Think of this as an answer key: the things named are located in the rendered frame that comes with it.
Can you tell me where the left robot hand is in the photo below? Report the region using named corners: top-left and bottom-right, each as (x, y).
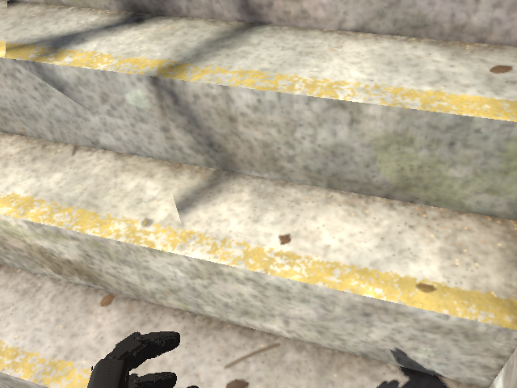
top-left (87, 331), bottom-right (199, 388)

